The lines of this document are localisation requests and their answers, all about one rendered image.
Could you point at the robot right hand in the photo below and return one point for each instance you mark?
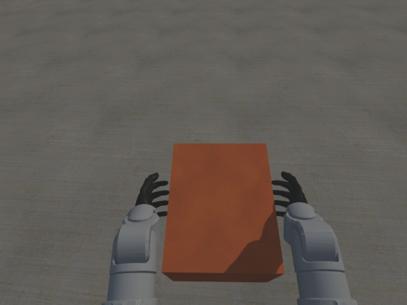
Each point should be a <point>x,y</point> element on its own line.
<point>294,195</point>

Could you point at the carton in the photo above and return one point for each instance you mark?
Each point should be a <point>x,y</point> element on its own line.
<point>221,218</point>

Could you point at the robot left forearm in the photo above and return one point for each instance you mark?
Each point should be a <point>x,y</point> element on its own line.
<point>134,259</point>

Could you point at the robot right forearm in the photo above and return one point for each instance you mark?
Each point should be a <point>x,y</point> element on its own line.
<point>316,257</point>

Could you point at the robot left hand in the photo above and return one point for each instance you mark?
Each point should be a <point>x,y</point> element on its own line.
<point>146,196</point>

